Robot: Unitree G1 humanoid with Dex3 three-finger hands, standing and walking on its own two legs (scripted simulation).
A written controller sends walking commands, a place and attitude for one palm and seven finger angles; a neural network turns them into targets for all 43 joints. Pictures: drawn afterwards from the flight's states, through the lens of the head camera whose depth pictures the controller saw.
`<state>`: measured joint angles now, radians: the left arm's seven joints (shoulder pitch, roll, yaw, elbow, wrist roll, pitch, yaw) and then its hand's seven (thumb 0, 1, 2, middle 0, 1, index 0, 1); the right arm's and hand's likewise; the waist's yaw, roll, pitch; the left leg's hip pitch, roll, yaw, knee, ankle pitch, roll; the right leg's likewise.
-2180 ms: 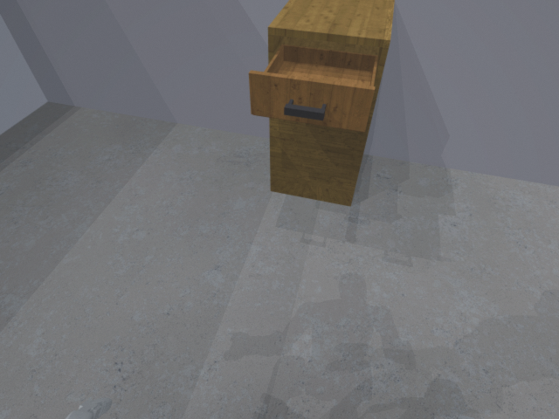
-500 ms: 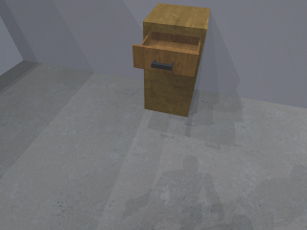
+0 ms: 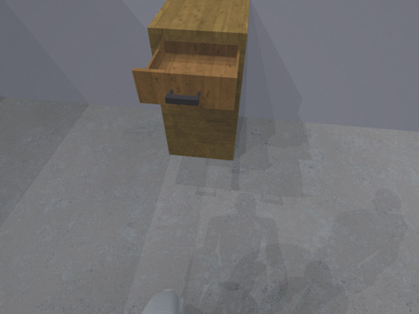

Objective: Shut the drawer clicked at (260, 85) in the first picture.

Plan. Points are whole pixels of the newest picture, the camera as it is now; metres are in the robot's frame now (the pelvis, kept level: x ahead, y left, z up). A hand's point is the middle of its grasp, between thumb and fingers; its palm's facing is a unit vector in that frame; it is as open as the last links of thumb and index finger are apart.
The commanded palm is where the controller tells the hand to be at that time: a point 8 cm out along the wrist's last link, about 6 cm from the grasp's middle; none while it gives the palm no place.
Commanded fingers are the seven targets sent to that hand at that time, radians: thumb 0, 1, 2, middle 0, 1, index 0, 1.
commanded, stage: walk to a spot facing it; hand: left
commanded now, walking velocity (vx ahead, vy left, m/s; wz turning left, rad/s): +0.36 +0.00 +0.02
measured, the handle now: (183, 96) +0.82 +0.16 -0.07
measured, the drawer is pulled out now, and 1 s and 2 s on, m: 0.29 0.29 0.29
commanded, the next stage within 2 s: take the last steps up to it in 0.20 s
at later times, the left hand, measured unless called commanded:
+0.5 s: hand (118, 264) +0.26 +0.25 -0.18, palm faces +0.01 -0.99 -0.14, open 7.4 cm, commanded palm none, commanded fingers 0.00 0.90 0.90 -0.20 -0.30 -0.20 -0.30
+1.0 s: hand (179, 191) +0.48 +0.13 -0.18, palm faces -0.17 -0.98 -0.11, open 7.4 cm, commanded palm none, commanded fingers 0.00 0.90 0.90 -0.20 -0.30 -0.20 -0.30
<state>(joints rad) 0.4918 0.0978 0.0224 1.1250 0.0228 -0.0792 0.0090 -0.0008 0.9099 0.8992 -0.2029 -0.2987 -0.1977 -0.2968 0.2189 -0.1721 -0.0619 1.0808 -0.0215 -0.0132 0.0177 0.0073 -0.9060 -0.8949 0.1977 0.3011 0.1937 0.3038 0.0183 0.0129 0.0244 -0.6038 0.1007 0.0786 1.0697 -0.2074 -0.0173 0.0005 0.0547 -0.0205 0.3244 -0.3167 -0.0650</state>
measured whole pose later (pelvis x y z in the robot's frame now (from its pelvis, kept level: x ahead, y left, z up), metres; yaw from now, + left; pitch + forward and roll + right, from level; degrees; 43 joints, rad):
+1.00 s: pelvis +0.34 +0.00 -0.02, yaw -6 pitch -1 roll +0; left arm 0.08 0.11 0.05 1.02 0.02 -0.04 -0.02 0.00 0.91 0.90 -0.20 -0.30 -0.19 -0.30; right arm 0.58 -0.06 -0.02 1.22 -0.02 -0.06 -0.03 0.00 -0.90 -0.89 0.20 0.30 0.20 0.30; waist -0.09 0.00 0.08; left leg 0.00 0.05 0.20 0.51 -0.46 0.00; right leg -0.37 -0.04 -0.14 0.55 -0.16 -0.07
